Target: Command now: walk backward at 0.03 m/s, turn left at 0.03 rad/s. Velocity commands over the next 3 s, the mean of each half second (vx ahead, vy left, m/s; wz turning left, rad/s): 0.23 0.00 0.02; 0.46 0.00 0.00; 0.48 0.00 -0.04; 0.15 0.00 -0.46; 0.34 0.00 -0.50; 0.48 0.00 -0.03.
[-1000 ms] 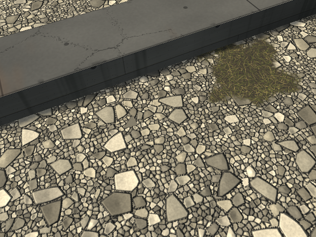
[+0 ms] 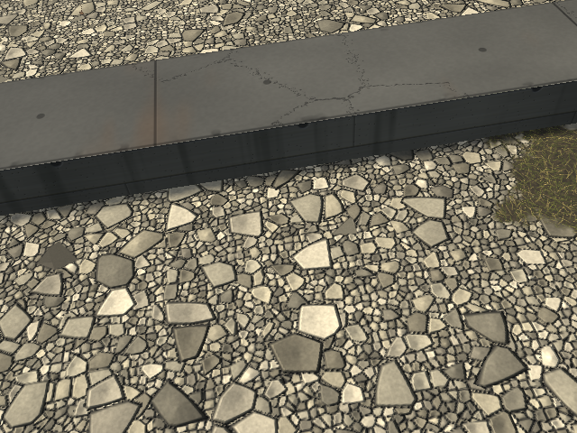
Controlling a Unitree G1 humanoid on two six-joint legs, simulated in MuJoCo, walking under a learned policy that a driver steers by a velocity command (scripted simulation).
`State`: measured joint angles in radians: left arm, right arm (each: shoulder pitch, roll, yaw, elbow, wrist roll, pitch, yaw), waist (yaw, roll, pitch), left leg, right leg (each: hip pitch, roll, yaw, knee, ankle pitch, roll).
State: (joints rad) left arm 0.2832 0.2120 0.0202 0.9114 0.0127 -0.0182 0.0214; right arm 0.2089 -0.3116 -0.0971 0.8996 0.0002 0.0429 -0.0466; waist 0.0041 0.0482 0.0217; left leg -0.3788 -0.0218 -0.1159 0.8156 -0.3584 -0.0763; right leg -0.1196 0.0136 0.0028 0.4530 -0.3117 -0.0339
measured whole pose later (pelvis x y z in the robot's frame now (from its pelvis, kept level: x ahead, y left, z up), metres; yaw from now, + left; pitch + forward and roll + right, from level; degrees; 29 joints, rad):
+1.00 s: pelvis +0.34 -0.03 +0.01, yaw +0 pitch -1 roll -1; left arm 0.29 0.26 0.05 0.93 0.01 -0.10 -0.04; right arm 0.19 -0.29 -0.06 0.89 0.01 -0.08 -0.02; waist 0.04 0.04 0.04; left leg -0.61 0.13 -0.04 1.04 -0.20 0.02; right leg -0.15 0.08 -0.06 0.29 -0.14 -0.08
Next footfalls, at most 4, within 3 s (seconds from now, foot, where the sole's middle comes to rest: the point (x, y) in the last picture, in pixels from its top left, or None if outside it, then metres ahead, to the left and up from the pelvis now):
0.12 left None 0.03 0.14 -0.78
0.76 right None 0.39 -0.11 -0.78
1.30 left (275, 363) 0.70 0.12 -0.78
1.76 right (351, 301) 0.88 -0.08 -0.78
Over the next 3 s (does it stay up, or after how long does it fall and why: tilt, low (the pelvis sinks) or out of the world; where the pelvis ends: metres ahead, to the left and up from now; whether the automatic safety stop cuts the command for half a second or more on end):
stays up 1.06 -0.19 0.00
